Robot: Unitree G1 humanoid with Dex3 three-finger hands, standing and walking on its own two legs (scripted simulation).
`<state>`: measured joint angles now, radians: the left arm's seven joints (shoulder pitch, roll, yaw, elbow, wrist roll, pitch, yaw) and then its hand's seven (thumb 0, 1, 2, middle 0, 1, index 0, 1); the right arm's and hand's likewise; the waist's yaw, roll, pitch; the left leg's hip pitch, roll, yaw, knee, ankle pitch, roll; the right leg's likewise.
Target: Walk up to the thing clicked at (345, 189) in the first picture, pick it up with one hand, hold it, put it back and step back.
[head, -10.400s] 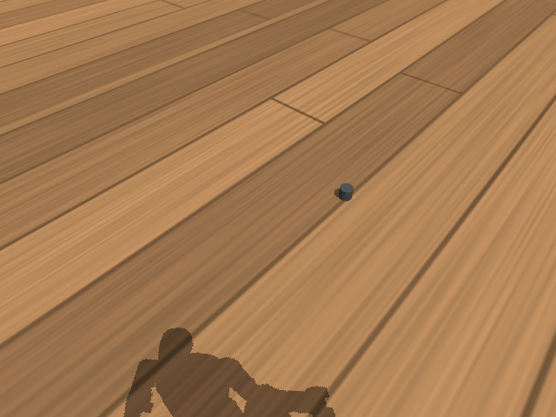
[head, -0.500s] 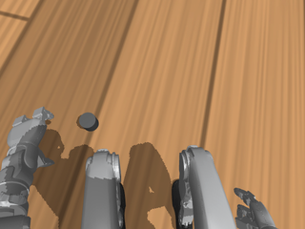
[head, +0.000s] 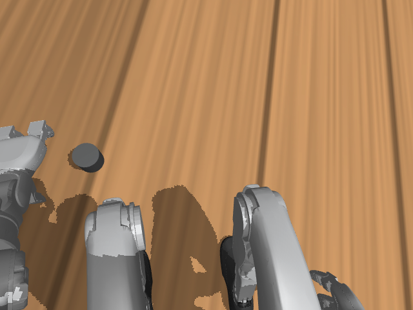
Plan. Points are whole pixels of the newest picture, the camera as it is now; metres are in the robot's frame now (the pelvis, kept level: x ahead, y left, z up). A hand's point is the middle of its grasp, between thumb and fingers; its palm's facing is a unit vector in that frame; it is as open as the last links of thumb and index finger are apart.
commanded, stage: rise first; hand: left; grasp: from above
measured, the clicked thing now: (88, 158) +0.47 +0.27 -0.32
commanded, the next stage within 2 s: none
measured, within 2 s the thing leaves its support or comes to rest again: neither
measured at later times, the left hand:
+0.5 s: hand (43, 165) +0.42 +0.33 -0.19, palm faces -0.43 -0.08 -0.90, open 14.0 cm
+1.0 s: hand (49, 162) +0.43 +0.32 -0.20, palm faces -0.43 -0.09 -0.90, open 14.1 cm
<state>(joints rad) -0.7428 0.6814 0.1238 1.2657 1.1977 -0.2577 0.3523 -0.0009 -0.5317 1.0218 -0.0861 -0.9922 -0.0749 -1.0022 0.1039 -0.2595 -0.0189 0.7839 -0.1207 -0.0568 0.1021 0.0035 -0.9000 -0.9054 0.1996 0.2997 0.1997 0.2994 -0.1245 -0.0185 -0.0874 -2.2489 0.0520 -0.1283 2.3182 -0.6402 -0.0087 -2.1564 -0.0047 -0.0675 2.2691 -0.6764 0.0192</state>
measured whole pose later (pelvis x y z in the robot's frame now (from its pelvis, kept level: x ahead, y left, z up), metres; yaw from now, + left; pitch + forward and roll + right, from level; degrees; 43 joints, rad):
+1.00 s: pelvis +0.01 +0.00 -0.03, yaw -2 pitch +32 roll -7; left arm -0.83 0.75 0.17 1.40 1.26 -0.28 0.44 0.00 -0.53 1.02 -0.09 -1.02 -0.08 -1.03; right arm 0.10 -0.27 0.02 0.79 -0.17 -0.06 0.13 0.00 -0.90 -0.90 0.20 0.30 0.20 0.30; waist -0.18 -0.03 -0.04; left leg -2.33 0.05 -0.16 2.43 -0.68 -0.02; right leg -2.24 0.01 -0.08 2.37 -0.71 0.02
